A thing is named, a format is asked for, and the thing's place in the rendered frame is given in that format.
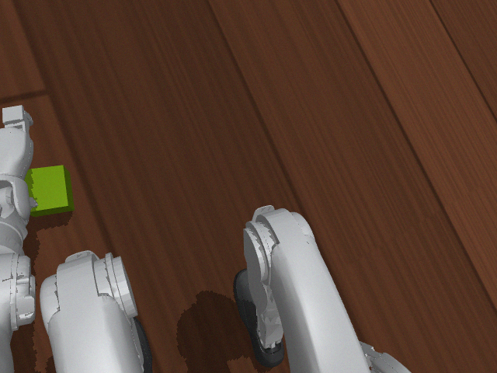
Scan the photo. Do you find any left robot arm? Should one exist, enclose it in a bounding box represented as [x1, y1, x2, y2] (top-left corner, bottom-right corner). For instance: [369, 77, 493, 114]
[0, 175, 36, 373]

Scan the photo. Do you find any small box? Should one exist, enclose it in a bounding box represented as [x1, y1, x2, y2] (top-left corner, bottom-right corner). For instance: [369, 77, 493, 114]
[24, 166, 75, 217]

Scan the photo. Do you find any right robot foot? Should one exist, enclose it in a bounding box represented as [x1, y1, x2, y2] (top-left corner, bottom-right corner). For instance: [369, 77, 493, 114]
[234, 268, 284, 368]

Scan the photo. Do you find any left robot foot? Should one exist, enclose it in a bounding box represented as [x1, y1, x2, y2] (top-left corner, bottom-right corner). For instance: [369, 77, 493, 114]
[133, 317, 153, 373]

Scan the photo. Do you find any right robot hand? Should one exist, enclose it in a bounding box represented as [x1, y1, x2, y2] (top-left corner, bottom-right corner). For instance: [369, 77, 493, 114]
[359, 341, 411, 373]

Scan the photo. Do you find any left robot hand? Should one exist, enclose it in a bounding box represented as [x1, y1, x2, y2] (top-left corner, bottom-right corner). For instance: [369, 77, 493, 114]
[0, 105, 38, 210]

